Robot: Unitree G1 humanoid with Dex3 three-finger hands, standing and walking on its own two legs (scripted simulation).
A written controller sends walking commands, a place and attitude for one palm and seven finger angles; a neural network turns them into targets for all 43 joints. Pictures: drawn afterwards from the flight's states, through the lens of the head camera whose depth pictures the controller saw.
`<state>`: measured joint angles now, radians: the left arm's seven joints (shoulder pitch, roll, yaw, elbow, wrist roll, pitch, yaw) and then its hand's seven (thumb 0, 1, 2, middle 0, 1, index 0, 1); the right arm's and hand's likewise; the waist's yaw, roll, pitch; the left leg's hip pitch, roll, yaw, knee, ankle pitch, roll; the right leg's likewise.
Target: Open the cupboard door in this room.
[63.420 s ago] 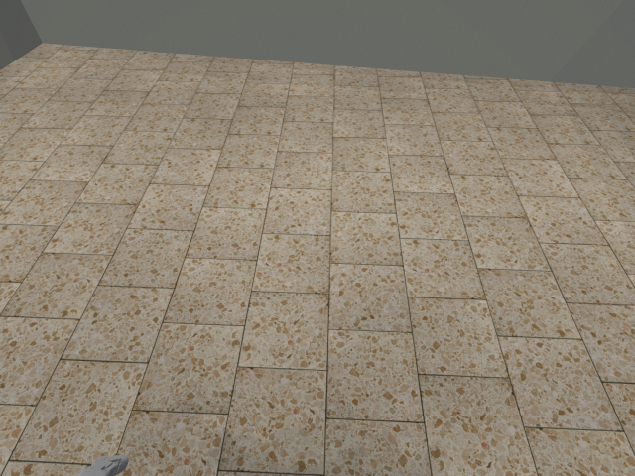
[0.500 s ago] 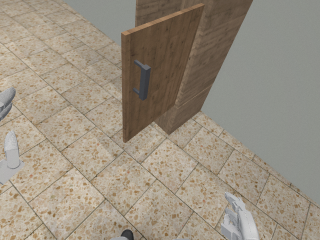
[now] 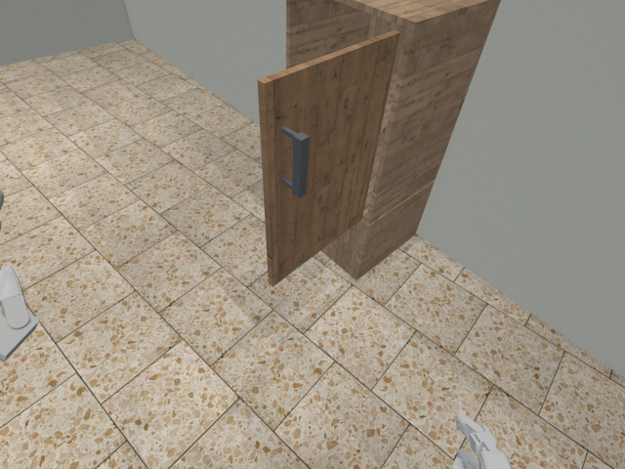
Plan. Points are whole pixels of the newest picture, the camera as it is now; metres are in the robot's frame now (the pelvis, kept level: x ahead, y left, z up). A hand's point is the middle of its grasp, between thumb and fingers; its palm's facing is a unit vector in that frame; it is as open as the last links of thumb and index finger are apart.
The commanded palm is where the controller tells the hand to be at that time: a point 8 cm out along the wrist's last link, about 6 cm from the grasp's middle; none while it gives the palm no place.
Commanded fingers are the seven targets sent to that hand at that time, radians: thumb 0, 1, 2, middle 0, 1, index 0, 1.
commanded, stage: stop stepping back and stand still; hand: left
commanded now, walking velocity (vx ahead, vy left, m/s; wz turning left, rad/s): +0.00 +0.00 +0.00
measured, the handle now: (293, 162) +0.68 +0.05 +0.01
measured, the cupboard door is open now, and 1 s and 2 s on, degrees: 93 93 93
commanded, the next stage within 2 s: let the arm hang, fingers relaxed in 0.16 s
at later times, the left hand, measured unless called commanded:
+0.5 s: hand out of the picture +0.09 +0.18 -0.14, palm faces +0.04 -0.97 -0.25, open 7.4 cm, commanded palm none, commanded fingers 0.00 0.90 0.90 -0.20 -0.30 -0.20 -0.30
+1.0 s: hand out of the picture -0.03 +0.18 -0.16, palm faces +0.12 -0.97 -0.23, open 7.3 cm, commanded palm none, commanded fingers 0.00 0.90 0.90 -0.20 -0.30 -0.20 -0.30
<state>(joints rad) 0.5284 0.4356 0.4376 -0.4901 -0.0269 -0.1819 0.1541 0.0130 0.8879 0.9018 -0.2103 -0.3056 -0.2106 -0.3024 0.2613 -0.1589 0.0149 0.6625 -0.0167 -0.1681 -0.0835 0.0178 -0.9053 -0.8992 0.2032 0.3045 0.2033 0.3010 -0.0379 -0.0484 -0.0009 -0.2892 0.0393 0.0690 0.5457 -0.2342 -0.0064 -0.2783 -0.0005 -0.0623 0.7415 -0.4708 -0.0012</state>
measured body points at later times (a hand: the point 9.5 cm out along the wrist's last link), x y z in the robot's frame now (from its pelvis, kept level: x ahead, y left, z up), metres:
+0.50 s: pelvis +0.00 -0.01 +0.00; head +0.02 -0.03 +0.44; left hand +0.09 +0.23 -0.12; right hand +0.13 -0.26 -0.14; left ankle +0.02 +0.12 -0.73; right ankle +0.00 -0.11 -0.73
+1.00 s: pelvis +0.00 -0.01 +0.01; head +0.01 -0.02 +0.46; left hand -0.03 +0.23 -0.14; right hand +0.00 -0.23 -0.16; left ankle +0.02 +0.12 -0.73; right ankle +0.00 -0.11 -0.73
